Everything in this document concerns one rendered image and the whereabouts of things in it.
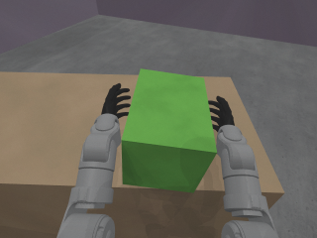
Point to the right robot upper arm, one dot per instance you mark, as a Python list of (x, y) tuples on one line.
[(247, 229)]

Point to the left robot upper arm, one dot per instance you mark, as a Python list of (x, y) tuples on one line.
[(87, 225)]

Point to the robot left hand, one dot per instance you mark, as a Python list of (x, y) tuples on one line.
[(110, 105)]

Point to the robot right forearm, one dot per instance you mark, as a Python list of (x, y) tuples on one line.
[(243, 195)]

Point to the pedestal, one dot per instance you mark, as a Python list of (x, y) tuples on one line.
[(45, 118)]

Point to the robot right hand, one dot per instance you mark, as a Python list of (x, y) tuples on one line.
[(224, 113)]

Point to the carton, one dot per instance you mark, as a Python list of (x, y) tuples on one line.
[(168, 141)]

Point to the robot left forearm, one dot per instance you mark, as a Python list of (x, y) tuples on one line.
[(93, 188)]

